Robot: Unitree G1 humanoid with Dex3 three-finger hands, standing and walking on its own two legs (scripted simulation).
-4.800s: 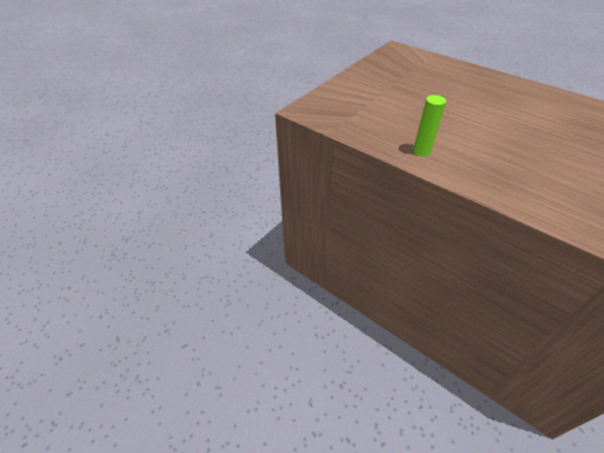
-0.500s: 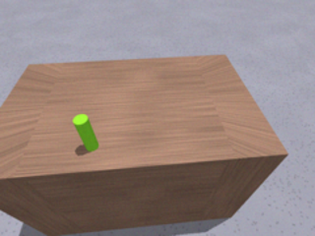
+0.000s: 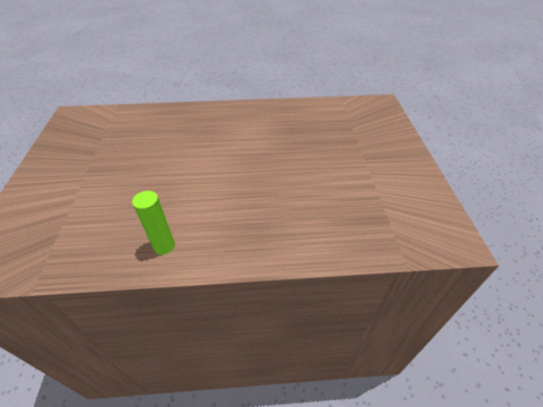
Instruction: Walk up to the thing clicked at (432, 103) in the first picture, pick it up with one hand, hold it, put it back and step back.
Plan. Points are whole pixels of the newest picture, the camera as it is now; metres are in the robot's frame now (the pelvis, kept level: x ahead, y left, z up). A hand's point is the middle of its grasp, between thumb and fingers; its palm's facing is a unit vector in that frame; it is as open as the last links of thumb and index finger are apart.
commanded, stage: stand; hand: left
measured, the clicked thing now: (155, 224) +0.46 +0.23 -0.01
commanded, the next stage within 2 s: rise first in 1.82 s
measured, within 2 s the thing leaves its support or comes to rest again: neither
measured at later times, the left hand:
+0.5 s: hand out of the picture +0.05 +0.26 -0.16, palm faces -0.02 -0.94 -0.34, open 7.4 cm
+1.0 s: hand out of the picture +0.07 +0.26 -0.16, palm faces -0.02 -0.94 -0.34, open 7.4 cm
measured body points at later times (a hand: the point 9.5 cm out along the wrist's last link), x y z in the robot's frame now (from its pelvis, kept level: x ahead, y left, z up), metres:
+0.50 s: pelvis -0.01 +0.01 +0.00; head +0.00 +0.01 +0.45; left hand +0.05 +0.31 -0.14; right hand +0.06 -0.30 -0.13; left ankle +0.01 +0.12 -0.75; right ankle -0.01 -0.14 -0.75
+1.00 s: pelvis +0.00 +0.01 +0.00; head +0.02 +0.01 +0.45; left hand +0.07 +0.31 -0.14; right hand +0.08 -0.30 -0.13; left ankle +0.01 +0.12 -0.75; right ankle -0.01 -0.14 -0.75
